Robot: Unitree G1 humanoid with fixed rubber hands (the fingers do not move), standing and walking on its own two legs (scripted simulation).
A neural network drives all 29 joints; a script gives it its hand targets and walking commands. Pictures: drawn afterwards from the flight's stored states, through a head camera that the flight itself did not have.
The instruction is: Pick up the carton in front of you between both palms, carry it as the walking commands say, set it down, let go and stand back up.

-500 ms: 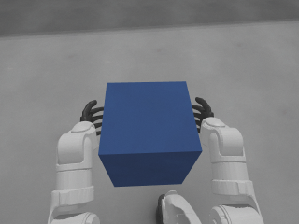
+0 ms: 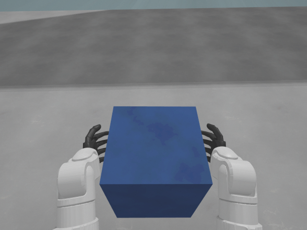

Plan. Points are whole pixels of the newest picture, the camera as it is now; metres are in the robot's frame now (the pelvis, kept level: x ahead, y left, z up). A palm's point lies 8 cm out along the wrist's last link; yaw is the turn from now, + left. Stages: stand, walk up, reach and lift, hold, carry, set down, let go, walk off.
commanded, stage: carry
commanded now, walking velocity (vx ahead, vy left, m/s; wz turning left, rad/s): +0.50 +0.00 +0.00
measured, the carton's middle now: (154, 165) +0.29 +0.00 +0.02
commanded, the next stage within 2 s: none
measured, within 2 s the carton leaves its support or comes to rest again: neither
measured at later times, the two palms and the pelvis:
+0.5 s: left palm (104, 86) +0.55 +0.17 +0.09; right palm (191, 84) +0.55 -0.13 +0.10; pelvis +0.30 +0.02 +0.00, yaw -2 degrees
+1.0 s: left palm (123, 42) +0.88 +0.13 +0.11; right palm (187, 43) +0.87 -0.17 +0.10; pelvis +0.61 -0.01 +0.01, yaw -1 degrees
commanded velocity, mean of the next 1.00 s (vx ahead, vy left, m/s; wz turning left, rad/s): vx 0.50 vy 0.00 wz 0.00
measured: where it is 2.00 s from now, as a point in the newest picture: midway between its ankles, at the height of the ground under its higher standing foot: (149, 114)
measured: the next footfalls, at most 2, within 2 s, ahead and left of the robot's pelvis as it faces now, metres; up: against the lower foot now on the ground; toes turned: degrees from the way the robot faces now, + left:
left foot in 0.06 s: +0.22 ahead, +0.11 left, +0.00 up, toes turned +9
right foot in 0.60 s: +0.57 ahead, -0.10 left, +0.00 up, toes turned -12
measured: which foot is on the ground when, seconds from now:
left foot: up 0.00-0.04, down 0.06-0.64, up 0.66-1.00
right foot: down 0.00-0.10, up 0.12-0.58, down 0.60-1.00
